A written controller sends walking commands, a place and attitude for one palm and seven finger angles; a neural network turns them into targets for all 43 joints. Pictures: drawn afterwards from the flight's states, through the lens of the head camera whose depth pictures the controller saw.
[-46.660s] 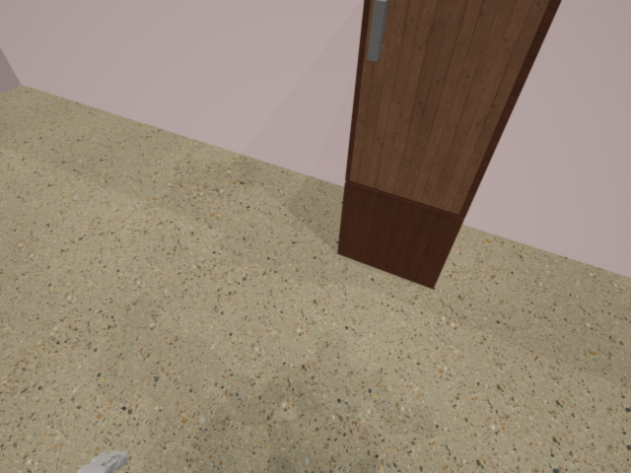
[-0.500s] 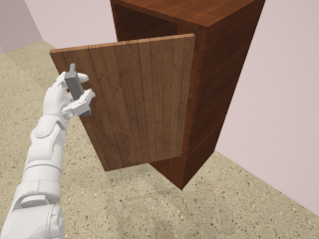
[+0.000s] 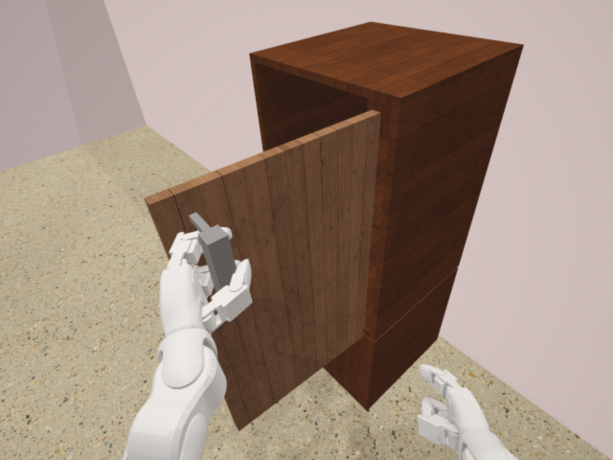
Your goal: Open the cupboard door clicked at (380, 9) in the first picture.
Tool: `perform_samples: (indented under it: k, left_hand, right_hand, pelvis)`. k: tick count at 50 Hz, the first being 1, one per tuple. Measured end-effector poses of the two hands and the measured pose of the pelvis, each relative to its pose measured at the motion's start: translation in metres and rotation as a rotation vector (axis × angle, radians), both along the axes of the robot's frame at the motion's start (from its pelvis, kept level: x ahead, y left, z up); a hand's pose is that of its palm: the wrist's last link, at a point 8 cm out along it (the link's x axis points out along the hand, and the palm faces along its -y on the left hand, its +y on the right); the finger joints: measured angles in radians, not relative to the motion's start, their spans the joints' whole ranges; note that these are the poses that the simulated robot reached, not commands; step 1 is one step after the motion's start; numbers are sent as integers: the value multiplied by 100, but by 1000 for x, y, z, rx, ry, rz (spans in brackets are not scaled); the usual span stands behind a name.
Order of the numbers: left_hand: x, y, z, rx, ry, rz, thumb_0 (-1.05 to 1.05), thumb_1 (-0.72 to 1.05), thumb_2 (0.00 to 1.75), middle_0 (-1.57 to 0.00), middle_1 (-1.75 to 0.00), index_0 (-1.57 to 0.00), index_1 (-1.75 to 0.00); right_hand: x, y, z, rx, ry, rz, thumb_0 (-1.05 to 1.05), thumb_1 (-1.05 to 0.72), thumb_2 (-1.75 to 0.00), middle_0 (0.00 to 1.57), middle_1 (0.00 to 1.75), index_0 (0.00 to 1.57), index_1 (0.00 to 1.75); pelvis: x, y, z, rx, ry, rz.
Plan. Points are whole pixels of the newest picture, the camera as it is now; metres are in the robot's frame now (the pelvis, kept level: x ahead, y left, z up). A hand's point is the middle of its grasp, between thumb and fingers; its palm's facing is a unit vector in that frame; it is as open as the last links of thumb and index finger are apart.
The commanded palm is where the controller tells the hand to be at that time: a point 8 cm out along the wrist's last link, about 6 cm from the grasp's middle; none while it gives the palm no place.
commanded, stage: pull the door open along its arc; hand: left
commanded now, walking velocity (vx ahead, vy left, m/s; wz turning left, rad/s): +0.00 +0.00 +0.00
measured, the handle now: (215, 263) +0.31 +0.14 +0.15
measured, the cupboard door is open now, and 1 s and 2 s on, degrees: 87 86 86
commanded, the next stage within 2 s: open thumb and fingers to let go in 0.02 s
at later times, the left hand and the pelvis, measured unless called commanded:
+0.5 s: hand (245, 288) +0.27 +0.09 +0.16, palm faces +0.37 -0.93 +0.02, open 9.7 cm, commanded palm +0.22 +0.14 +0.15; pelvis -0.01 -0.02 +0.00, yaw +1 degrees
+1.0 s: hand (237, 291) +0.26 +0.10 +0.16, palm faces +0.31 -0.95 +0.04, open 15.5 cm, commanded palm +0.22 +0.14 +0.15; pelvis -0.03 +0.02 +0.00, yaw +1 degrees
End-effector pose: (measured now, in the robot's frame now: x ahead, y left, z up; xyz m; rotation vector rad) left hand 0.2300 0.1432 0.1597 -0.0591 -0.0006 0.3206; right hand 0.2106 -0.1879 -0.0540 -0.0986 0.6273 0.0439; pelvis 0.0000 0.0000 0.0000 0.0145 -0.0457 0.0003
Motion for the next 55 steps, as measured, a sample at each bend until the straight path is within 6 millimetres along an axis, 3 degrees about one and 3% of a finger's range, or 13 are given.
perform_samples:
  k: [9,15,20,27,32,37,51,55]
  left_hand:
    - [-7,-18,-1,47,-9,107,2,62,73,-29,-127,-26,-129]
    - [0,-17,-4,81,0,99,1,59,76,-34,-130,-31,-130]
    - [4,-15,-5,61,-2,66,1,41,69,-35,-129,-33,-129]
    - [-3,-8,-3,47,-22,67,1,1,52,-33,-125,-33,-126]
    - [-6,0,-5,42,-25,78,0,-26,40,-31,-121,-31,-121]
    - [-6,2,-6,40,-27,66,0,-41,34,-29,-109,-29,-109]
    - [-1,0,-5,25,-26,-8,-1,-50,30,-24,-54,-24,-54]
    - [-1,4,-6,70,-34,-52,-1,-50,30,-25,-50,-25,-46]
  right_hand:
    - [-28,-26,-36,-52,149,16,1,-90,-89,20,30,20,30]
    - [-43,-37,-46,-71,190,-6,1,-90,-89,20,30,20,30]
    - [-45,-41,-42,-67,162,-30,1,-90,-89,20,30,20,30]
    - [-37,-39,-31,-57,100,-46,1,-90,-90,20,30,20,30]
    - [-30,-34,-26,-76,81,-36,1,-90,-90,20,30,20,30]
    - [-27,-24,-23,-88,70,-24,1,-90,-90,20,30,20,30]
    - [-40,24,-22,-68,93,-6,1,-90,-89,20,30,20,30]
    - [-47,35,-22,-65,109,5,1,-90,-89,20,30,20,30]
  pelvis:
    - [-8,-16,-3,7,-13,45]
    - [-13,-23,-2,11,-24,51]
    - [-14,-25,0,12,-31,31]
    - [-13,-22,1,10,-36,12]
    - [-15,-17,0,2,-40,21]
    - [-18,-8,0,-3,-40,27]
    - [-27,25,-1,-21,-46,16]
    - [-32,34,-2,-22,-50,15]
